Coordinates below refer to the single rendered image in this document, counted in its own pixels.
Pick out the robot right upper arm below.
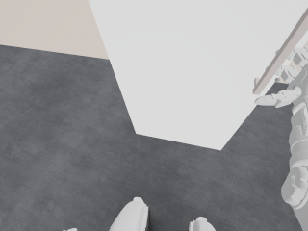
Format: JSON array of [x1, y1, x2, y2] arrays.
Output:
[[281, 165, 308, 231]]

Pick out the right robot forearm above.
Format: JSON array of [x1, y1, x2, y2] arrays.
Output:
[[289, 97, 308, 171]]

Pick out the robot right thigh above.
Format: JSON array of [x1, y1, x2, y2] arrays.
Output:
[[189, 219, 216, 231]]

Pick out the fridge door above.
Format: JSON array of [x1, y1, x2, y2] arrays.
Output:
[[89, 0, 308, 150]]

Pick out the robot left shin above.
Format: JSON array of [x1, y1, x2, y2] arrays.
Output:
[[133, 197, 145, 231]]

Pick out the handle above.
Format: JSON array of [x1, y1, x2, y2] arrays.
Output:
[[252, 8, 308, 95]]

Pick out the right robot hand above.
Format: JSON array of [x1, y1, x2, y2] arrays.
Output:
[[254, 46, 308, 108]]

